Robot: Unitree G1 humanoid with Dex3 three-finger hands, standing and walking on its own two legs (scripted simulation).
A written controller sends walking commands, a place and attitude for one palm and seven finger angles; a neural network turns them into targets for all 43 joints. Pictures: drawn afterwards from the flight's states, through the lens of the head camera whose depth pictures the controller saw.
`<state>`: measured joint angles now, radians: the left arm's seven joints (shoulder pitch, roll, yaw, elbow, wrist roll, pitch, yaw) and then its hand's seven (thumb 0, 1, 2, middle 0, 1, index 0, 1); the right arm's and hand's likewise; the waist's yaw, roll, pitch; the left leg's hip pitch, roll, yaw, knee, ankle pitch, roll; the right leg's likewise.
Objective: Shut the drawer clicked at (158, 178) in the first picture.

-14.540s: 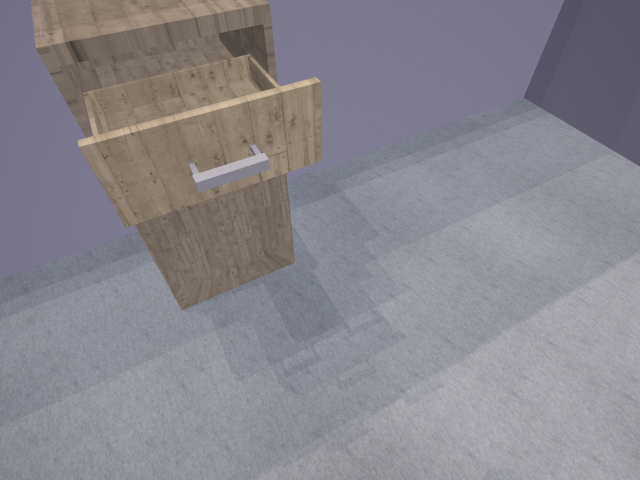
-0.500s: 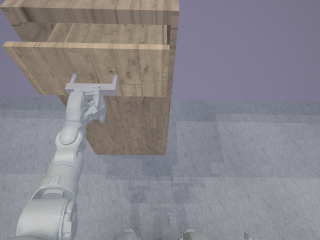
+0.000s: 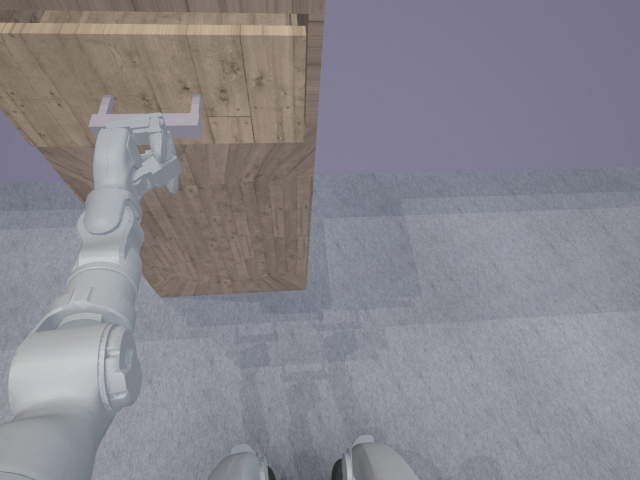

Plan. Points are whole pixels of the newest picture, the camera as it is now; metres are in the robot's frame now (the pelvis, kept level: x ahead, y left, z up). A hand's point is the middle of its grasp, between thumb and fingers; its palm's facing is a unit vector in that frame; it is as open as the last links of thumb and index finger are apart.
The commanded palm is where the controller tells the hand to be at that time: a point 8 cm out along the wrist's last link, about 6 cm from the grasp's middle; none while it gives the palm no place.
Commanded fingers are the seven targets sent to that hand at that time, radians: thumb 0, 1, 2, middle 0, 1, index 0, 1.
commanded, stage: push the drawer shut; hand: left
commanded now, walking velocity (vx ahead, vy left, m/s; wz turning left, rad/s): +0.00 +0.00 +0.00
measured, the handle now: (150, 114) +0.57 +0.18 +0.08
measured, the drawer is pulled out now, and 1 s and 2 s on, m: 0.04 0.00 0.00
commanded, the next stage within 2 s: pull the fist back off the drawer in 0.66 s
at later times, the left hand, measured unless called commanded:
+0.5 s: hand (171, 137) +0.54 +0.15 +0.08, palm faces +0.00 -1.00 -0.02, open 3.0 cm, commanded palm +0.54 +0.19 +0.08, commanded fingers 0.00 0.90 0.90 -1.40 -1.60 -1.40 -1.60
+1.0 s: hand (171, 134) +0.54 +0.15 +0.08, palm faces +0.01 -1.00 -0.04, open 3.1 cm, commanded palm +0.53 +0.18 +0.08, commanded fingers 0.00 0.90 0.90 -1.40 -1.60 -1.40 -1.60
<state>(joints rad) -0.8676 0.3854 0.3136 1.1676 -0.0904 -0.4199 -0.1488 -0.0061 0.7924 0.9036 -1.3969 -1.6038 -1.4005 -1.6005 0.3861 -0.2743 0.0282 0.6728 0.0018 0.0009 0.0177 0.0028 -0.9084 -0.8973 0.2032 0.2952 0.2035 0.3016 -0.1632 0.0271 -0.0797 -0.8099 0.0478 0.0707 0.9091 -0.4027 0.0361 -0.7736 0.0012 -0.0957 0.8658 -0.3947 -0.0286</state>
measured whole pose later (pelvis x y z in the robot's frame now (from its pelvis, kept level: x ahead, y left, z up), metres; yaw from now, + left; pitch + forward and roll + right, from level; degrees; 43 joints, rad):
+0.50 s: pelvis +0.00 +0.01 -0.01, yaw +0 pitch +21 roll -3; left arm -1.03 0.45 0.35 1.29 -0.02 -0.41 -0.11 -0.01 0.69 0.92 -1.40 -1.60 -1.40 -1.60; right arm 0.43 -0.27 0.04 0.68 -0.03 0.02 0.03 0.00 -0.91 -0.90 0.20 0.30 0.20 0.30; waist -0.21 0.04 -0.09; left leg -0.91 0.05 0.05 0.96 -0.42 0.05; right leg -0.85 0.00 -0.11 0.88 -0.40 -0.02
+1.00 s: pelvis -0.02 +0.02 -0.02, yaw +1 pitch +22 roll -4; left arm -1.15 0.50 0.29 1.36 -0.01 -0.38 -0.06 0.03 0.67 0.98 -1.40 -1.60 -1.40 -1.60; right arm 0.45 -0.29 0.06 0.69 -0.05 -0.04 0.03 0.00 -0.91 -0.90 0.20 0.30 0.20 0.30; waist -0.25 0.04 -0.08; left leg -1.00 0.04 0.03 1.00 -0.39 0.06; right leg -0.92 -0.01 -0.13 0.91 -0.37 -0.01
